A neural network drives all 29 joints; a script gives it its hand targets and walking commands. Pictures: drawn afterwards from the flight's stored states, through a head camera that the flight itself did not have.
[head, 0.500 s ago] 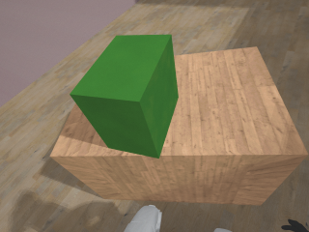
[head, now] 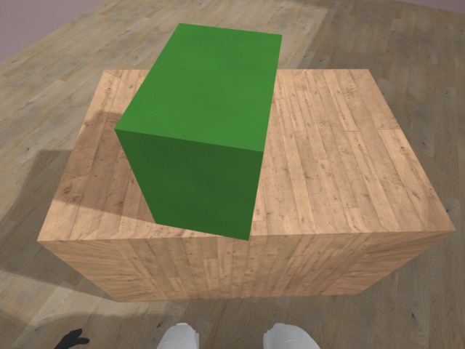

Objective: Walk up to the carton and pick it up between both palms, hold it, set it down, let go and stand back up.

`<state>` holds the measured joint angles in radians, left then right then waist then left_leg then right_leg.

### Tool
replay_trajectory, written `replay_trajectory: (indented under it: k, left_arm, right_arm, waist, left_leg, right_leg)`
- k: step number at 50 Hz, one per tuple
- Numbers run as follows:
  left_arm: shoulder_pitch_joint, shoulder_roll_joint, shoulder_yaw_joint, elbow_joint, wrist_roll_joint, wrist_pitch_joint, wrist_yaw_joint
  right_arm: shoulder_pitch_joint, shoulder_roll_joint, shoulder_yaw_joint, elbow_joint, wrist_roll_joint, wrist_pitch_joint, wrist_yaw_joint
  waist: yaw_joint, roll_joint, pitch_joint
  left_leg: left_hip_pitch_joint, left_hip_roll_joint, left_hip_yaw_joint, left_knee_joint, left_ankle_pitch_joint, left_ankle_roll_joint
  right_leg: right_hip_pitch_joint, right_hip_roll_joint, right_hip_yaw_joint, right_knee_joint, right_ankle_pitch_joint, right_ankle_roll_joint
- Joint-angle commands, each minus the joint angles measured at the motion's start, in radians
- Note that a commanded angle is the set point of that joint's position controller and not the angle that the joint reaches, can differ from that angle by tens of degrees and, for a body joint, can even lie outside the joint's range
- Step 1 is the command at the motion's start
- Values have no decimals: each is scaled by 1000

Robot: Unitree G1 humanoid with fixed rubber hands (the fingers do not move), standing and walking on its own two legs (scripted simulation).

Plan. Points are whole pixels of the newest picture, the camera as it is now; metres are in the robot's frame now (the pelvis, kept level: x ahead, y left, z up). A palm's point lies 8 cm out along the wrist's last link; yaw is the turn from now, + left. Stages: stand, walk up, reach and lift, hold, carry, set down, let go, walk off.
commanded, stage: walk up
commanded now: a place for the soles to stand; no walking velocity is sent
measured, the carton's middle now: (215, 135) +0.51 +0.05 +0.03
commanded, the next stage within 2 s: none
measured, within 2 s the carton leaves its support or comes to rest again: neither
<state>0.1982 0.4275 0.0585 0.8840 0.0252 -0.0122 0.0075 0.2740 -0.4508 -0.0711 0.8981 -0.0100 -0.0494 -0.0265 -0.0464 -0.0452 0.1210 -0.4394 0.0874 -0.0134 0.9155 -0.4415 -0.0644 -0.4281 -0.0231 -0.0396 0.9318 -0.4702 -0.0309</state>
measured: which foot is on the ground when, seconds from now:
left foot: down 0.00-0.30, up 0.32-0.58, down 0.60-1.00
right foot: down 0.00-1.00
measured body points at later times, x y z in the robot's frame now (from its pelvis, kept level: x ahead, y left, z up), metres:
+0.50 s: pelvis -0.03 -0.05 +0.03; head +0.00 -0.07 +0.47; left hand +0.05 +0.28 -0.07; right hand +0.07 -0.39 -0.09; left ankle +0.01 +0.08 -0.66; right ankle +0.02 -0.12 -0.69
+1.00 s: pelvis -0.01 -0.05 +0.04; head +0.00 -0.08 +0.49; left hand +0.05 +0.26 -0.07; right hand +0.11 -0.36 -0.09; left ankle -0.01 +0.08 -0.69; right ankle +0.01 -0.14 -0.69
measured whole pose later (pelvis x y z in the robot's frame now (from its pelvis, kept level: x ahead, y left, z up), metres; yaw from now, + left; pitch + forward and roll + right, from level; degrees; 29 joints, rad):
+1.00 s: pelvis -0.01 -0.05 +0.04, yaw +2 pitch -2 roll +0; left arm 0.19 0.36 0.02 1.04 0.01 -0.05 -0.01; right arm 0.13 -0.40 -0.03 1.01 -0.02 -0.03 0.01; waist 0.01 0.06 0.04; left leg -0.25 0.02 0.00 0.60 -0.31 -0.01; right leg -0.26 0.02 -0.05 0.60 -0.30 -0.04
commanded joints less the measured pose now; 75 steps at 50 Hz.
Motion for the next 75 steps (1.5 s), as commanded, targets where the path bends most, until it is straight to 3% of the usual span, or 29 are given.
replay_trajectory:
  k: [1,2,4,6,8,9,11,12,13,14,16,18,20,25,29,30,31,32,33,35,38,40,42,44,47,50,53,64,75]
  left_arm:
    - [66,277,70,-59,-8,-7,-9]
    - [12,273,64,-77,-17,1,-13]
    - [-31,228,53,-94,-21,14,-15]
    - [-20,190,46,-105,-19,23,-18]
    - [0,178,46,-90,-7,32,-16]
    - [1,181,49,-81,3,28,-17]
    - [44,206,62,-55,10,3,-21]
    - [66,257,76,-51,9,-5,-23]
    - [69,284,76,-55,1,-3,-23]
    - [36,314,79,-73,5,1,-27]
    - [-6,301,83,-76,17,9,-26]
    - [-40,248,76,-96,16,4,-20]
    - [-8,226,65,-57,7,-12,-11]
    - [-38,231,56,-30,2,-23,-8]
    - [-54,187,31,-15,-10,-19,-12]
    - [-27,152,23,-1,-12,-16,-12]
    - [-18,131,12,0,-15,-15,-13]
    - [-5,171,26,31,-17,-16,-12]
    - [34,198,41,56,-15,-21,-14]
    - [105,184,48,94,-8,-31,-20]
    - [-4,199,29,66,-10,-47,-9]
    - [-78,194,19,66,-21,-50,-2]
    - [-60,176,15,74,-17,-47,-6]
    - [-44,174,14,92,-16,-49,-10]
    - [-55,175,5,105,-14,-65,-5]
    - [-43,163,0,112,-29,-65,1]
    - [-63,158,-1,110,-36,-58,7]
    - [-146,149,-7,115,-26,-44,3]
    - [-177,152,-11,128,-22,-40,-2]
  right_arm:
    - [-54,-160,-17,-82,30,-12,-53]
    - [6,-178,-23,-52,32,-14,-58]
    - [57,-194,-27,-24,25,-29,-55]
    - [97,-244,-38,-21,12,-37,-52]
    - [19,-297,-44,-43,7,-38,-47]
    - [-18,-304,-48,-42,0,-36,-49]
    - [-84,-266,-33,-58,11,-26,-48]
    - [-106,-215,-21,-74,19,-16,-49]
    - [-138,-167,-4,-85,17,-5,-58]
    - [-119,-188,-8,-73,5,7,-66]
    - [-92,-222,-19,-30,-2,8,-56]
    - [-49,-206,-18,-3,5,5,-38]
    - [-44,-164,-12,14,11,8,-16]
    - [-69,-151,-14,23,0,13,10]
    - [-37,-163,-28,41,-23,3,16]
    - [-29,-185,-34,46,-39,1,15]
    - [-75,-226,-36,16,-43,-5,13]
    - [-128,-251,-34,4,-32,-5,16]
    - [-209,-251,-35,-1,-26,-3,17]
    - [-222,-184,-10,8,-23,1,20]
    - [-176,-130,-4,16,-4,-1,18]
    - [-122,-137,-6,50,-9,1,26]
    - [-153,-168,-10,53,-13,3,27]
    - [-180,-162,-8,53,-8,5,28]
    - [-165,-128,4,56,0,0,26]
    - [-152,-131,8,64,4,-10,15]
    - [-163,-138,5,69,7,-5,14]
    - [-210,-121,11,92,-1,9,18]
    - [-212,-134,16,107,-2,8,24]
  waist:
    - [74,-40,-200]
    - [44,-41,-213]
    - [9,17,-206]
    - [-8,141,-221]
    - [23,177,-179]
    - [35,151,-162]
    - [70,23,-192]
    - [84,-159,-177]
    - [109,-217,-139]
    - [109,-182,-129]
    - [89,-80,-32]
    - [65,-71,-14]
    - [67,-59,-49]
    - [58,-69,-96]
    - [13,40,-107]
    - [10,155,-114]
    - [22,237,-90]
    - [39,262,-73]
    - [81,235,-34]
    - [127,147,-46]
    - [53,-4,-62]
    - [8,32,-82]
    - [31,70,-25]
    - [44,65,-19]
    - [34,-32,-110]
    - [36,-9,-226]
    - [42,-13,-245]
    - [39,70,-148]
    - [33,47,-125]
  left_leg:
    - [-72,-64,90,59,162,106]
    - [-4,-55,81,7,104,111]
    - [103,-37,51,-124,295,128]
    - [186,125,-224,-254,395,218]
    - [142,336,-475,-396,380,364]
    - [145,336,-454,-373,457,366]
    - [101,170,-221,-170,480,239]
    - [-55,1,-6,19,300,142]
    - [-194,-91,76,92,-93,103]
    - [-209,-65,28,147,-211,106]
    - [-176,-44,6,125,-184,113]
    - [-140,-25,19,93,-81,119]
    - [-92,-18,-10,38,29,115]
    - [65,-39,-2,-147,14,100]
    - [323,-65,-22,-389,68,135]
    - [368,5,-150,-471,-30,157]
    - [319,136,-410,-599,-283,213]
    - [112,251,-516,-693,-470,292]
    - [-47,249,-463,-691,-469,297]
    - [-81,108,-208,-558,-258,213]
    - [124,-56,-49,-331,118,112]
    - [184,-45,-53,-387,127,124]
    - [171,8,-137,-457,-55,154]
    - [158,13,-127,-446,-42,157]
    - [192,-10,-64,-390,289,133]
    - [279,18,-71,-399,483,131]
    - [325,34,-63,-400,563,142]
    - [283,22,-57,-495,371,132]
    - [284,18,-42,-546,243,123]
  right_leg:
    - [223,-243,371,-315,667,-228]
    - [192,-266,357,-283,713,-249]
    - [113,-163,202,-207,667,-157]
    - [-21,-42,76,-17,448,-64]
    - [-48,-27,48,37,-47,-10]
    - [-34,-39,66,-43,-94,2]
    - [84,-63,117,-252,300,-4]
    - [182,-146,296,-408,451,-52]
    - [240,-237,444,-471,528,-144]
    - [201,-297,518,-526,357,-185]
    - [77,-281,521,-585,85,-155]
    - [74,-202,392,-549,60,-121]
    - [99,-171,376,-553,-2,-108]
    - [75,-204,362,-570,-124,-133]
    - [-98,-169,263,-517,-213,-64]
    - [-161,-120,205,-437,-215,-42]
    - [-201,-36,146,-329,-136,12]
    - [-49,16,49,-125,-93,24]
    - [119,-15,70,-127,-24,18]
    - [294,-8,66,-323,40,-5]
    - [126,-148,313,-559,170,-78]
    - [102,-134,253,-523,143,-62]
    - [4,-87,222,-527,-75,-52]
    - [47,-72,209,-547,-51,-43]
    - [183,-140,257,-548,335,-38]
    - [265,-121,174,-444,667,-29]
    - [266,-102,134,-411,659,-22]
    - [237,-91,150,-483,434,-29]
    - [242,-79,162,-548,334,-22]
